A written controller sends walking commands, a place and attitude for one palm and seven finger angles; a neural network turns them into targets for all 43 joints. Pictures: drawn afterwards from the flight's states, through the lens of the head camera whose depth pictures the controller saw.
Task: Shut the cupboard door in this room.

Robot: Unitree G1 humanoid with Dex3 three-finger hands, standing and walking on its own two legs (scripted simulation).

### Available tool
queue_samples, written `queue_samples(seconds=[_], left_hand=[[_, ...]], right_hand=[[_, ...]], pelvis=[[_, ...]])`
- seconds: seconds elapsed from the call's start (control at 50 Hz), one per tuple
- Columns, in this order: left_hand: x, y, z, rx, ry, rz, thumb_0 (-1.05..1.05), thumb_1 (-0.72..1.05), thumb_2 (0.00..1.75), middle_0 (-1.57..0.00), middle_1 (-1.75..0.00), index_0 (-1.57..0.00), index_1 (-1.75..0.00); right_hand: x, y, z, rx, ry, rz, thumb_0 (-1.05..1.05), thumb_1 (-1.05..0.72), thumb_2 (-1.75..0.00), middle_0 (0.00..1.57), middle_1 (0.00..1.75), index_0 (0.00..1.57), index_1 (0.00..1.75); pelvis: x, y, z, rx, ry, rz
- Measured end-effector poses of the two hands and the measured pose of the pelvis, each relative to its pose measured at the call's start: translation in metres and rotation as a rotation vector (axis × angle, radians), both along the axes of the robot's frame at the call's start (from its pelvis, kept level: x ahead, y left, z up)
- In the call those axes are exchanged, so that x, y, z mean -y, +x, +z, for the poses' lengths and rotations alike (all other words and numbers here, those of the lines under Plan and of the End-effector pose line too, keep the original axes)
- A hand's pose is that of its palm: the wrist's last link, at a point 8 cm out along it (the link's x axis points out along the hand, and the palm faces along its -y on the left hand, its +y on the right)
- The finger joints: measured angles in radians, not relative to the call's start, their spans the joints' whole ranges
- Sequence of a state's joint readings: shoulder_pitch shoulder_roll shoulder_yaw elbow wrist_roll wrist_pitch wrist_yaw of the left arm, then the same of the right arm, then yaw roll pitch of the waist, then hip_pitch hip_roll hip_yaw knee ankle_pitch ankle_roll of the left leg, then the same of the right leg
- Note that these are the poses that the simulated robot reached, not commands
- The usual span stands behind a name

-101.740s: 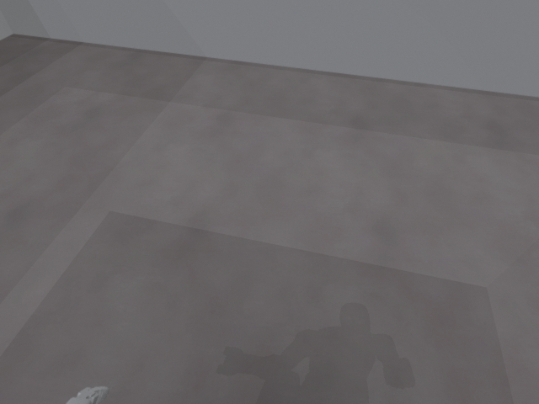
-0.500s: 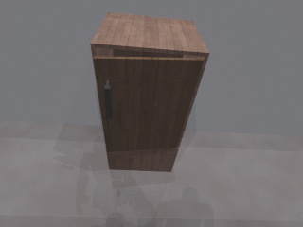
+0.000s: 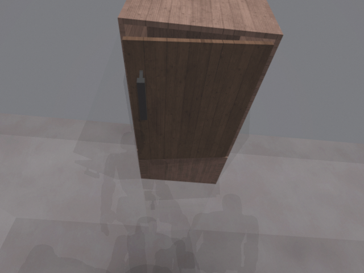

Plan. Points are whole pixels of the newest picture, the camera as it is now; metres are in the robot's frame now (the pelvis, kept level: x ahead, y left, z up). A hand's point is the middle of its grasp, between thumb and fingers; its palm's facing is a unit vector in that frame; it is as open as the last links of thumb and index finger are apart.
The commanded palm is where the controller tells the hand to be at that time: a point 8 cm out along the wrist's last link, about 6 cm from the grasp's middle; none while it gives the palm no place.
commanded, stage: come to a stop and stand still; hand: left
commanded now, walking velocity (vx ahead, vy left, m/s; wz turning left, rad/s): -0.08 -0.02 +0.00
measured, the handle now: (142, 96) +0.61 +0.15 -0.01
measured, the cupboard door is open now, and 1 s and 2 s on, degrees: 7 7 7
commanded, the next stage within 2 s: look again from close up in 0.70 s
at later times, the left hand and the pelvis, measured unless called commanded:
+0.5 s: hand out of the picture +0.05 +0.13 -0.18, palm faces +0.06 -0.98 -0.20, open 7.3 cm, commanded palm none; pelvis +0.04 -0.05 +0.00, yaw +2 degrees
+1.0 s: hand out of the picture +0.02 +0.12 -0.18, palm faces +0.08 -0.99 -0.15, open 7.4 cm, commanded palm none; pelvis +0.05 -0.03 +0.00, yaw +2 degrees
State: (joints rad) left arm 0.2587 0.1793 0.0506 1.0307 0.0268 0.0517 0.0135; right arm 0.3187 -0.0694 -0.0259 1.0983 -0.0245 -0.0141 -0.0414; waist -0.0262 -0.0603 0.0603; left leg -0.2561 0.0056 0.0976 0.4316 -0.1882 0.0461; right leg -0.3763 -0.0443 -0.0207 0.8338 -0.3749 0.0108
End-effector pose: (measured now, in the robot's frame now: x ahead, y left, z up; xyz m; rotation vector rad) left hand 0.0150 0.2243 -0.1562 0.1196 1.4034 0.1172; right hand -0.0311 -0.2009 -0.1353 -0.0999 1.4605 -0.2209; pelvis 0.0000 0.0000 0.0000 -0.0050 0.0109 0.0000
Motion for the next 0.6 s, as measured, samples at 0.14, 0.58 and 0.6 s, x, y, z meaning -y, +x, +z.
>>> queue_samples(seconds=[0.14, 0.58, 0.6], left_hand=[[0.009, 0.03, 0.008, 0.092, 0.062, 0.017, 0.01, 0.92, 0.9, -0.2, -0.3, -0.2, -0.3], [0.054, 0.017, 0.01, 0.009, 0.035, 0.051, 0.01, 0.93, 0.89, -0.2, -0.3, -0.2, -0.3], [0.055, 0.016, 0.01, 0.004, 0.032, 0.053, 0.01, 0.93, 0.89, -0.2, -0.3, -0.2, -0.3]], right_hand=[[0.031, 0.035, -0.016, 0.022, 0.017, 0.034, 0.02, -0.93, -0.9, 0.21, 0.3, 0.21, 0.3], [0.074, 0.105, -0.009, 0.084, -0.006, 0.117, 0.01, -0.93, -0.9, 0.2, 0.29, 0.2, 0.3], [0.074, 0.105, -0.008, 0.082, -0.006, 0.118, 0.01, -0.93, -0.9, 0.2, 0.29, 0.2, 0.3]], pelvis=[[0.02, 0.011, -0.006, 0.005, 0.021, 0.022], [0.049, 0.043, 0.001, 0.024, 0.008, 0.037], [0.049, 0.043, 0.001, 0.024, 0.008, 0.037]])
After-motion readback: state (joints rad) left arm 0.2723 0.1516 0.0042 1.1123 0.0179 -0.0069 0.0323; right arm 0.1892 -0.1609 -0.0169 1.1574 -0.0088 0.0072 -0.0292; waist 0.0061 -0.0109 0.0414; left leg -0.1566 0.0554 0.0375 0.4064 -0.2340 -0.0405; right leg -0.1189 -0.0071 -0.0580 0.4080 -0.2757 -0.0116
